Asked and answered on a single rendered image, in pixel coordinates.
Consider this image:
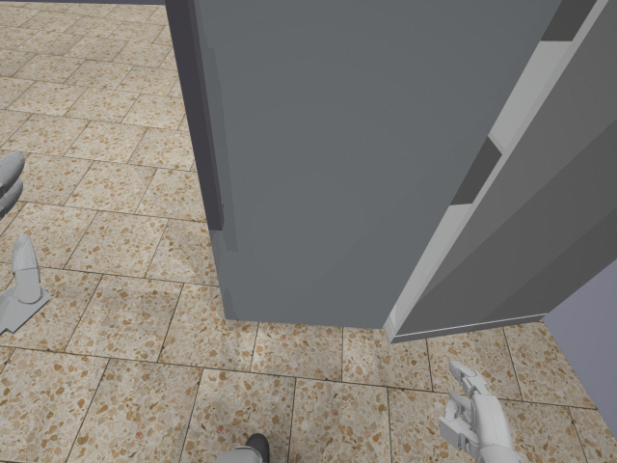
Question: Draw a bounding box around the right robot hand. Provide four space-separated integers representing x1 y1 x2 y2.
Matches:
439 360 514 459

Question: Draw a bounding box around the robot left foot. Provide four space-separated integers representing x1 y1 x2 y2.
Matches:
245 433 270 463

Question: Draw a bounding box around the robot left shin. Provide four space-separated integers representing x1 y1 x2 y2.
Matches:
235 446 262 458

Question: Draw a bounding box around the fridge door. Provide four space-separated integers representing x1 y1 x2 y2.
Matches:
164 0 562 329

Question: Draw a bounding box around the left robot hand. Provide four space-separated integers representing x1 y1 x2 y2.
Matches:
0 150 51 336

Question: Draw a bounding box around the handle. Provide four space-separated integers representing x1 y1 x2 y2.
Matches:
165 0 225 231

